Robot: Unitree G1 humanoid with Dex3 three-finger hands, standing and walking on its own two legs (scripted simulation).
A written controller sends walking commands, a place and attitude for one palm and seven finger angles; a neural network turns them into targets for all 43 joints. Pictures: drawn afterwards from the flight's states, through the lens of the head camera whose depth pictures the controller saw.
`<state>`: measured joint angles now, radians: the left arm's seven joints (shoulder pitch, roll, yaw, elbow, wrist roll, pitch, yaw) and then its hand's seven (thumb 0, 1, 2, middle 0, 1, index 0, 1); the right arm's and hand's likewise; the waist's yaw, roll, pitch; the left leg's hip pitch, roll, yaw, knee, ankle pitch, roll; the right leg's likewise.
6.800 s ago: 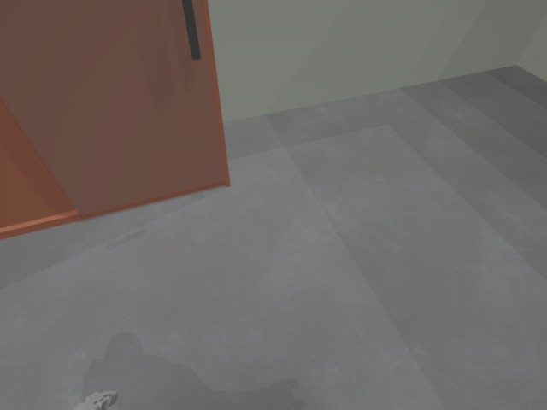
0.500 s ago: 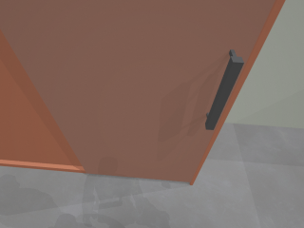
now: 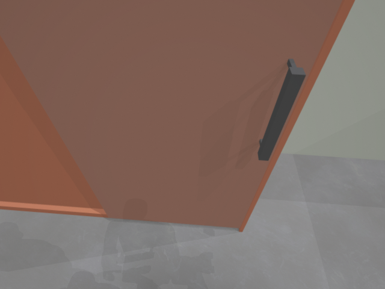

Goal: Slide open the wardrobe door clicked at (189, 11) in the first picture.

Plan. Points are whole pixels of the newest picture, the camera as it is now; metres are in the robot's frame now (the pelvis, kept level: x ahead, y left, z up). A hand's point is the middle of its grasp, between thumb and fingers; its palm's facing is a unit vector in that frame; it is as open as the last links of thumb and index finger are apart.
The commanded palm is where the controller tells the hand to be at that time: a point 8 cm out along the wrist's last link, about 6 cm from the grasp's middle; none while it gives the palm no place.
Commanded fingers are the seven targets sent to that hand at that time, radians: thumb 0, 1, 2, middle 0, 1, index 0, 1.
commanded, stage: raise the hand with hooked fingers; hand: right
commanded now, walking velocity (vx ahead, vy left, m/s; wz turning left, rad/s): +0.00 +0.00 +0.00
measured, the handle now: (275, 115) +0.51 -0.19 +0.09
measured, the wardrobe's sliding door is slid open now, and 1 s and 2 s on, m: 0.00 0.00 0.00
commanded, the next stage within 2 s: none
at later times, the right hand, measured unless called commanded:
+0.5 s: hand (310, 288) +0.15 -0.21 -0.02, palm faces +0.12 +0.99 -0.06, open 9.6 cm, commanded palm +0.13 -0.26 -0.01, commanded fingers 0.00 -0.20 -0.60 0.25 0.75 0.25 0.75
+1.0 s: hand (335, 247) +0.20 -0.25 +0.03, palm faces +0.07 +1.00 -0.07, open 12.6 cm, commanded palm +0.18 -0.30 +0.04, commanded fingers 0.00 0.38 -0.35 0.29 1.12 0.29 1.12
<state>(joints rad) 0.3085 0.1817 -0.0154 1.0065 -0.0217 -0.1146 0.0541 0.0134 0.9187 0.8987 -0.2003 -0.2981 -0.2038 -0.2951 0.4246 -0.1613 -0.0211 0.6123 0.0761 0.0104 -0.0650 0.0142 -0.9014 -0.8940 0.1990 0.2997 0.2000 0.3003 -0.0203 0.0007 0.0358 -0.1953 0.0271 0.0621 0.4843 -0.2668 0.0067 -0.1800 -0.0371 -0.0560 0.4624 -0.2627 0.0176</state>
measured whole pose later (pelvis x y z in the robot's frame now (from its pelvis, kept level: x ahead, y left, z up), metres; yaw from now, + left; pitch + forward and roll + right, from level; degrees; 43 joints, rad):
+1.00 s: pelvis -0.02 -0.01 -0.04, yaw -2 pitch +7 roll +1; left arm 0.28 0.27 -0.01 0.59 -0.04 -0.27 0.08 0.02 0.90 0.90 -0.20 -0.30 -0.20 -0.30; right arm 0.29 -0.30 -0.31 0.03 0.33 -0.27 0.34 0.00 0.16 -0.44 0.27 0.98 0.27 0.98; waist 0.00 -0.02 -0.08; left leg -0.55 0.04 0.09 0.84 -0.41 -0.01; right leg -0.58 -0.04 -0.01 0.88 -0.42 0.00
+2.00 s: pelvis -0.01 +0.00 -0.02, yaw -1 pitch +3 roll +1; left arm 0.26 0.27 -0.05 0.61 -0.06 -0.25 0.12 0.02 0.90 0.90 -0.20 -0.30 -0.21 -0.30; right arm -0.02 -0.40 -0.45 0.28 0.34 -0.10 0.46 -0.01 0.50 -0.30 0.30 1.20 0.30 1.20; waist -0.03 -0.03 -0.03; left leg -0.36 0.03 0.08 0.65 -0.34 0.00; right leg -0.37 -0.04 -0.03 0.67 -0.34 0.01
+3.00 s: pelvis +0.00 -0.01 -0.02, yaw +0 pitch +7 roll +1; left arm 0.32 0.27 -0.04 0.62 -0.05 -0.14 0.09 0.01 0.90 0.90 -0.20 -0.30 -0.21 -0.30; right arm -0.41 -0.44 -0.42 0.68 0.24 -0.17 0.38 -0.01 0.50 -0.30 0.30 1.20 0.30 1.20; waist 0.03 -0.02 -0.05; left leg -0.46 0.03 0.06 0.67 -0.34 0.00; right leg -0.46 -0.04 -0.04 0.69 -0.35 0.00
